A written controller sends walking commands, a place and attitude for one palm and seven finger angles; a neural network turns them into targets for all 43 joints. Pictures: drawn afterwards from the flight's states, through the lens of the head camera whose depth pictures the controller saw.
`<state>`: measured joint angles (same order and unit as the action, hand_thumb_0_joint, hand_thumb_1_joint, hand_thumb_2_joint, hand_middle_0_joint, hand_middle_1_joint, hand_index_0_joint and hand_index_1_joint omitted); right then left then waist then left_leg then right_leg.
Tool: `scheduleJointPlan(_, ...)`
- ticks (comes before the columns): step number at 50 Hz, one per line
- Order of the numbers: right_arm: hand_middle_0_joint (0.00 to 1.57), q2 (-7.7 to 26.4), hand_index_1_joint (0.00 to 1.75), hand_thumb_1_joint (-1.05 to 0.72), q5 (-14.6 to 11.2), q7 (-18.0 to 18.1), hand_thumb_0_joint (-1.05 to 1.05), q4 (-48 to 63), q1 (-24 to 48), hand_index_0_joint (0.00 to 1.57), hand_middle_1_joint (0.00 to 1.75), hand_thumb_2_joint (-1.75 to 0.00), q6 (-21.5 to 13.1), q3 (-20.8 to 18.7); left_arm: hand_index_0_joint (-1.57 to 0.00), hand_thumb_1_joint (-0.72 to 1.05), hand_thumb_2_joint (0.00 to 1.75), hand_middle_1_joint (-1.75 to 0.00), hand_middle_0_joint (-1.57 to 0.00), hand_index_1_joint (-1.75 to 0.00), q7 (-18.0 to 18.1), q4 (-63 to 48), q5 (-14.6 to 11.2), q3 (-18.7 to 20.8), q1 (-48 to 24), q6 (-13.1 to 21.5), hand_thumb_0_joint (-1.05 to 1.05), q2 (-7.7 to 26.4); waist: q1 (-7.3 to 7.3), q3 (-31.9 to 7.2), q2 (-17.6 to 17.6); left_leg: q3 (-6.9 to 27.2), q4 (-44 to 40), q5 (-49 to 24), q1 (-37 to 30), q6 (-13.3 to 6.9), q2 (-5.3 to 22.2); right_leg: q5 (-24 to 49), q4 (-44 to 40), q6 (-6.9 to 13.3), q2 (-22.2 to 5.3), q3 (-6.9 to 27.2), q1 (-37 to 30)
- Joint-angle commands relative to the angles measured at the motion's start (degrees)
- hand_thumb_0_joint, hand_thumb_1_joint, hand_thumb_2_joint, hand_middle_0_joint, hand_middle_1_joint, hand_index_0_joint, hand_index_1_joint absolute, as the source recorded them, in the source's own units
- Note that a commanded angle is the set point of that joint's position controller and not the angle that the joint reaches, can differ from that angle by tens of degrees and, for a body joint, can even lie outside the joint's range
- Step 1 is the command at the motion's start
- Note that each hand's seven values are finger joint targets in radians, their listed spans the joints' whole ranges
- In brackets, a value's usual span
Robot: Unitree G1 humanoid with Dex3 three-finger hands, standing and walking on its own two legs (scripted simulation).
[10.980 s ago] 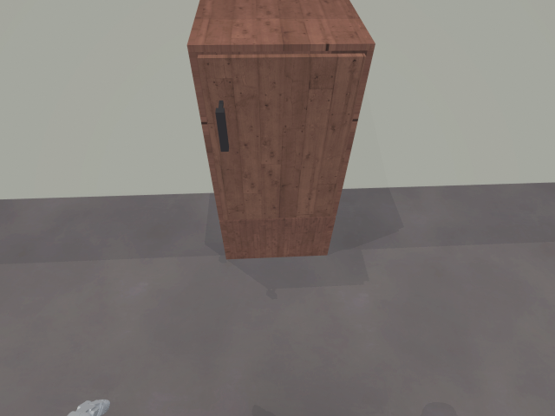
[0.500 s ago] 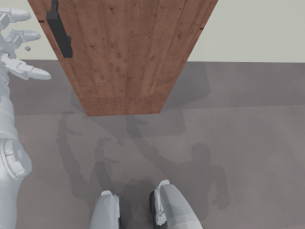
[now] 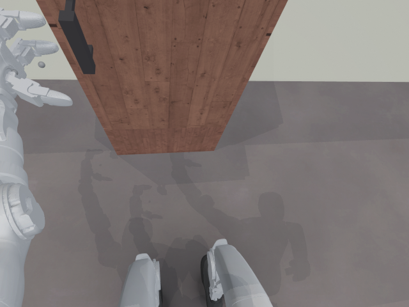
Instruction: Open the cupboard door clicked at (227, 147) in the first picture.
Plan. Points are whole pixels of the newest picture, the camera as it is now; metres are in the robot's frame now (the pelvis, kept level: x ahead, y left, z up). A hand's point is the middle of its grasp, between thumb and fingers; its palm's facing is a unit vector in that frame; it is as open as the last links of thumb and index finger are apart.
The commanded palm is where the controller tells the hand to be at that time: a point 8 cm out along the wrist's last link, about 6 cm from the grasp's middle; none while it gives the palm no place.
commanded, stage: slide the fingers in behind the handle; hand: left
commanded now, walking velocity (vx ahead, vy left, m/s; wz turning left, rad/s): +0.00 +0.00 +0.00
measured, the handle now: (80, 37) +0.59 +0.17 +0.06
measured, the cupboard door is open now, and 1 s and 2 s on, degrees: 0 0 0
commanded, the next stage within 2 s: close the thumb around the handle in 1.46 s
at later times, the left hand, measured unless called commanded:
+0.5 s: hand (59, 66) +0.53 +0.20 +0.06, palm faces -0.02 -1.00 -0.01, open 14.0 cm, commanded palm +0.51 +0.23 +0.06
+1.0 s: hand (78, 66) +0.53 +0.17 +0.06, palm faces -0.01 -1.00 -0.01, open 14.0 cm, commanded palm +0.51 +0.21 +0.06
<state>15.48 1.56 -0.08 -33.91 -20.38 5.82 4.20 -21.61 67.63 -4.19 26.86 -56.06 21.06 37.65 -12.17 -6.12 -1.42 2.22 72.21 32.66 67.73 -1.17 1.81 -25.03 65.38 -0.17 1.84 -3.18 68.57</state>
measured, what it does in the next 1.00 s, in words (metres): stands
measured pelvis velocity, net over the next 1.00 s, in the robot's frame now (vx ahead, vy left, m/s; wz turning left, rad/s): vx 0.00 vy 0.00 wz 0.00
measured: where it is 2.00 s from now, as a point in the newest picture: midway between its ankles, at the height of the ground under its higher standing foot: (184, 304)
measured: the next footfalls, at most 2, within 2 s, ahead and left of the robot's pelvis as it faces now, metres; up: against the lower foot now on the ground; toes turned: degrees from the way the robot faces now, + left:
none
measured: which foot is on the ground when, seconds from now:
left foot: down 0.00-1.00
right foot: down 0.00-1.00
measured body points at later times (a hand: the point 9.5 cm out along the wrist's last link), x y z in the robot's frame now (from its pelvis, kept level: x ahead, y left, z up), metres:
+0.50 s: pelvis +0.00 +0.00 +0.00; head +0.17 +0.03 +0.42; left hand +0.52 +0.26 +0.06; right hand +0.00 -0.26 -0.10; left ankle +0.00 +0.10 -0.63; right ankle +0.05 -0.13 -0.63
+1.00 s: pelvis +0.00 +0.00 +0.00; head +0.17 +0.02 +0.42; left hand +0.53 +0.23 +0.06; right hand +0.01 -0.26 -0.11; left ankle +0.00 +0.10 -0.63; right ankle +0.05 -0.13 -0.63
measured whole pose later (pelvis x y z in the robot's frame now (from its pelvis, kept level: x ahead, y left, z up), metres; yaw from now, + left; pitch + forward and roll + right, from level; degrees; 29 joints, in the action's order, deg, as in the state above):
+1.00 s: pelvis +0.00 +0.00 +0.00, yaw +0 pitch +27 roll -3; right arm 14.6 2.4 -1.3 -34.1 -21.0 5.1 3.0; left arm -13.2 66.4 -3.5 23.3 -54.6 24.1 29.1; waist -11.9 -6.7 -1.8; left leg 1.3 71.3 32.7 66.0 -1.0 1.6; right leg -25.4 65.7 0.0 1.7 -2.2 67.6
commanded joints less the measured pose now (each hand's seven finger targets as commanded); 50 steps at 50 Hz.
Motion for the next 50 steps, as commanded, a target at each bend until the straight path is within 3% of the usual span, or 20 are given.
scheduleJointPlan(1,0.2,11.16,0.3,-0.9,0.05,0.5,0.0,2.17,-11.58,0.2,0.3,-0.9,-0.7,-4.1,-0.3,-0.5,0.3,-1.2,-0.3,-1.2,1.19,-11.89,-0.66,0.6,-24.13,3.72,0.0,13.77,-0.82,-31.55,-12.2,1.9,-8.11,-26.74,-22.87,-0.25,-0.07,15.12,-5.69,1.65,1.15,0.9,-15.24)
scheduleJointPlan(2,0.2,11.33,0.3,-0.9,0.12,0.48,0.0,1.97,-11.66,0.2,0.3,-0.9,-0.66,-4.07,-0.3,-0.5,0.3,-1.2,-0.3,-1.2,1.53,-12.82,-0.44,1.51,-24.98,4.0,0.0,15.37,-0.48,-32.61,-12.22,2.13,-8.21,-27.03,-23.08,-0.05,0.02,15.27,-5.49,1.62,1.08,0.81,-15.98)
scheduleJointPlan(4,0.2,11.02,0.3,-0.9,0.1,0.25,0.0,2.44,-11.58,0.2,0.3,-0.9,-0.7,-4.09,-0.3,-0.5,0.3,-1.2,-0.3,-1.2,1.96,-13.06,-0.31,1.03,-23.95,4.08,0.0,14.34,-0.3,-33.09,-11.84,1.74,-8.17,-27.04,-22.41,-0.23,-0.19,16.17,-5.6,1.53,1.1,1.15,-17.41)
scheduleJointPlan(7,0.2,11.19,0.3,-0.9,0.15,0.23,0.0,2.52,-11.88,0.2,0.3,-0.9,-0.62,-4.15,-0.3,-0.5,0.3,-1.2,-0.3,-1.2,2.49,-12.76,-0.23,2.98,-22.91,4.32,0.0,16.32,0.17,-33.66,-10.33,1.69,-8.21,-27.19,-21.55,-0.3,-0.17,17.04,-5.43,1.57,1.14,1.19,-18.97)
scheduleJointPlan(9,0.2,10.88,0.3,-0.9,0.03,0.04,0.0,2.78,-11.45,0.2,0.3,-0.9,-0.66,-4.11,-0.3,-0.5,0.3,-1.2,-0.3,-1.2,2.52,-13.32,-0.2,1.72,-22.15,4.24,0.0,14.74,0.39,-32.67,-12.07,1.22,-8.49,-26.94,-21.5,-0.25,-0.23,17.18,-5.6,1.57,1.1,1.33,-18.89)
scheduleJointPlan(15,0.2,11.01,0.3,-0.9,-0.07,0.13,0.0,2.59,-11.55,0.2,0.3,-0.9,-0.75,-4.46,-0.3,-0.5,0.3,-1.2,-0.3,-1.2,2.82,-13.71,-1.05,2.0,-21.26,4.39,0.0,13.8,0.17,-31.83,-9.23,0.99,-8.99,-25.29,-20.72,-0.49,-0.26,16.6,-6.39,1.37,1.12,1.52,-19.92)
scheduleJointPlan(20,0.2,10.66,0.3,-0.9,0.1,0.0,0.0,1.78,-11.48,0.2,0.3,-0.9,-1.1,-4.64,-0.3,-0.5,0.3,-1.2,-0.3,-1.2,3.56,-13.28,-0.99,-1.93,-22.78,4.97,0.0,8.26,-0.78,-30.35,-10.55,1.84,-9.27,-25.62,-23.81,0.01,-0.07,14.42,-6.37,1.5,1.08,0.74,-15.51)
scheduleJointPlan(25,0.2,10.53,0.3,-0.9,0.4,-0.14,0.0,1.41,-11.89,0.2,0.3,-0.9,-1.19,-4.79,-0.3,-0.5,0.3,-1.2,-0.3,-1.2,5.13,-12.61,-0.61,-2.07,-23.4,5.4,0.0,7.22,-0.63,-31.01,-9.47,1.98,-9.04,-26.88,-23.88,0.22,-0.3,15.46,-5.98,1.58,0.96,0.58,-16.12)
scheduleJointPlan(27,0.2,10.21,0.3,-0.9,0.53,-0.37,0.0,1.53,-11.73,0.2,0.3,-0.9,-1.26,-4.9,-0.3,-0.5,0.3,-1.2,-0.3,-1.2,5.86,-13.88,-0.35,-3.56,-24.31,5.88,0.0,5.16,-0.76,-32.04,-11.35,1.98,-8.85,-27.95,-25.53,0.34,-0.38,15.87,-5.85,1.58,0.93,0.57,-15.3)
scheduleJointPlan(29,0.2,10.36,0.3,-0.9,0.65,-0.37,0.0,1.57,-11.66,0.2,0.3,-0.9,-1.12,-4.87,-0.3,-0.5,0.3,-1.2,-0.3,-1.2,6.85,-13.68,0.12,-1.7,-24.06,6.11,0.0,7.5,-0.3,-32.01,-10.36,1.97,-8.84,-27.91,-24.62,0.38,-0.39,16.18,-5.65,1.67,0.91,0.64,-16.49)
scheduleJointPlan(31,0.2,10.24,0.3,-0.9,0.66,-0.48,0.0,2.1,-11.66,0.2,0.3,-0.9,-1.16,-4.93,-0.3,-0.5,0.3,-1.2,-0.3,-1.2,7.33,-13.35,0.02,-1.37,-22.71,6.34,0.0,7.05,-0.15,-32.77,-9.24,1.69,-8.47,-28.21,-24.06,0.11,-0.54,17.27,-5.46,1.73,1.03,0.83,-17.32)
scheduleJointPlan(34,0.2,10.12,0.3,-0.9,0.52,-0.53,0.0,2.22,-11.29,0.2,0.3,-0.9,-0.9,-4.63,-0.3,-0.5,0.3,-1.2,-0.3,-1.2,7.79,-12.0,0.54,-1.82,-22.98,6.02,0.0,6.97,-0.35,-30.41,-8.57,1.22,-8.91,-25.58,-21.25,-0.07,-0.67,16.39,-5.73,1.55,0.89,1.09,-18.2)
scheduleJointPlan(37,0.2,9.97,0.3,-0.9,0.76,-0.61,0.0,2.37,-11.37,0.2,0.3,-0.9,-1.17,-4.93,-0.3,-0.5,0.3,-1.2,-0.3,-1.2,8.13,-15.6,0.52,-2.5,-25.02,7.16,0.0,6.17,-0.13,-34.53,-10.83,1.53,-8.59,-28.11,-24.66,0.23,-0.64,17.85,-5.23,1.64,0.85,1.13,-18.4)
scheduleJointPlan(38,0.2,9.85,0.3,-0.9,0.73,-0.68,0.0,2.35,-11.32,0.2,0.3,-0.9,-1.13,-4.98,-0.3,-0.5,0.3,-1.2,-0.3,-1.2,8.14,-14.25,0.42,-2.67,-23.34,7.08,0.0,5.29,0.15,-34.37,-10.99,1.55,-8.59,-28.59,-24.82,0.43,-0.67,17.84,-5.14,1.71,0.88,0.94,-18.12)
scheduleJointPlan(39,0.2,9.83,0.3,-0.9,0.63,-0.76,0.0,2.13,-11.18,0.2,0.3,-0.9,-1.12,-4.98,-0.3,-0.5,0.3,-1.2,-0.3,-1.2,8.2,-12.88,0.11,-3.26,-22.94,6.72,0.0,4.08,-0.63,-32.46,-8.98,1.28,-8.49,-27.17,-23.58,0.19,-0.63,17.21,-5.65,1.47,0.92,0.96,-17.68)
scheduleJointPlan(41,0.2,10.02,0.3,-0.9,0.66,-0.51,0.0,2.02,-11.5,0.2,0.3,-0.9,-1.18,-4.77,-0.3,-0.5,0.3,-1.2,-0.3,-1.2,8.34,-11.22,-0.03,-2.19,-23.49,6.44,0.0,5.49,-0.96,-30.66,-7.16,1.08,-8.51,-25.23,-20.64,-0.29,-0.79,17.04,-5.75,1.48,0.97,1.3,-18.74)
scheduleJointPlan(46,0.2,9.68,0.3,-0.9,0.85,-0.69,0.0,2.41,-11.59,0.2,0.3,-0.9,-1.33,-5.08,-0.3,-0.5,0.3,-1.2,-0.3,-1.2,8.49,-14.63,-0.11,-2.67,-23.08,7.26,0.0,4.22,-0.24,-34.52,-8.76,0.79,-8.22,-27.88,-22.8,-0.16,-0.93,19.64,-5.2,1.64,0.94,1.43,-20.17)
scheduleJointPlan(47,0.2,9.69,0.3,-0.9,0.72,-0.75,0.0,2.2,-11.62,0.2,0.3,-0.9,-1.22,-5.06,-0.3,-0.5,0.3,-1.2,-0.3,-1.2,8.52,-13.18,0.05,-2.28,-21.91,7.05,0.0,4.71,0.19,-33.85,-8.13,0.75,-8.31,-27.38,-21.78,-0.01,-0.89,19.46,-5.29,1.54,0.89,1.44,-20.5)
scheduleJointPlan(49,0.2,9.7,0.3,-0.9,0.69,-0.73,0.0,1.83,-11.52,0.2,0.3,-0.9,-1.18,-5.07,-0.3,-0.5,0.3,-1.2,-0.3,-1.2,8.61,-12.79,-0.19,-3.12,-23.29,6.78,0.0,3.59,-0.69,-31.48,-6.81,0.68,-8.68,-25.16,-20.45,-0.21,-0.88,18.05,-5.92,1.36,0.84,1.44,-20.26)
scheduleJointPlan(50,0.2,9.71,0.3,-0.9,0.7,-0.73,0.0,2.01,-11.57,0.2,0.3,-0.9,-1.19,-5.16,-0.3,-0.5,0.3,-1.2,-0.3,-1.2,8.65,-13.87,-0.03,-3.52,-23.52,6.87,0.0,3.39,-0.35,-32.46,-7.78,0.78,-8.96,-25.34,-21.21,-0.08,-0.94,17.97,-5.85,1.45,0.8,1.47,-20.53)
